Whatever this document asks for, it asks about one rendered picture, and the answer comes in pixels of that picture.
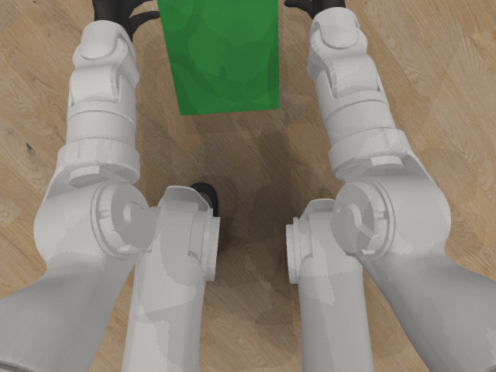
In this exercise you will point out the right robot forearm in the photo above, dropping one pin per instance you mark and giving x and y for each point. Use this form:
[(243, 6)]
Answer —
[(355, 111)]

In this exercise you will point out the robot right hand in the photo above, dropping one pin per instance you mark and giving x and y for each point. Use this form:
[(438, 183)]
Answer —
[(313, 7)]

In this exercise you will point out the robot right thigh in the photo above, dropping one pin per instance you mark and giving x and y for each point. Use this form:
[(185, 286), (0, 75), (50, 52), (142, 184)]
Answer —
[(334, 326)]

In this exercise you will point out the robot left hand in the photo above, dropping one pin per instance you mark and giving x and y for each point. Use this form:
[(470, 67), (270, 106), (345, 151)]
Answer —
[(119, 11)]

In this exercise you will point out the right robot upper arm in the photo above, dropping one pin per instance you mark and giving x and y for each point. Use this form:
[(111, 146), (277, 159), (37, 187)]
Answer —
[(397, 228)]

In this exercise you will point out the left robot forearm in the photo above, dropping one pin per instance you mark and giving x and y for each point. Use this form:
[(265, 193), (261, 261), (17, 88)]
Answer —
[(101, 112)]

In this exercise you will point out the carton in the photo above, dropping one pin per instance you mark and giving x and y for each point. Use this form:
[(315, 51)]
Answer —
[(224, 54)]

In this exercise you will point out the left robot foot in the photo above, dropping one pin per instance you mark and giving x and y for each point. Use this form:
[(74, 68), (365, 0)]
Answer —
[(209, 194)]

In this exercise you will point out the left robot upper arm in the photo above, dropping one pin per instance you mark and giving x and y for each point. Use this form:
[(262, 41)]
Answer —
[(90, 239)]

